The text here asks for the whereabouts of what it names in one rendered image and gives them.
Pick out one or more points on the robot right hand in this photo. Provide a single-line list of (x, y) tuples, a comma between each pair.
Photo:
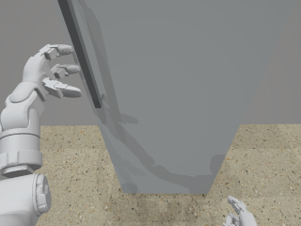
[(245, 218)]

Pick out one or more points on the fridge door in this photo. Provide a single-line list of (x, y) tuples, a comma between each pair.
[(177, 78)]

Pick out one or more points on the left robot upper arm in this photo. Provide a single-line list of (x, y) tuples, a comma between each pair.
[(24, 199)]

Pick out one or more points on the left robot forearm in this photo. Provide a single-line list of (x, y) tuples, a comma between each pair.
[(20, 131)]

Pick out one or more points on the robot left hand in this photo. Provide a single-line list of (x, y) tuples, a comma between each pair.
[(37, 70)]

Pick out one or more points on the handle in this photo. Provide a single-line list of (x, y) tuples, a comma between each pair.
[(80, 50)]

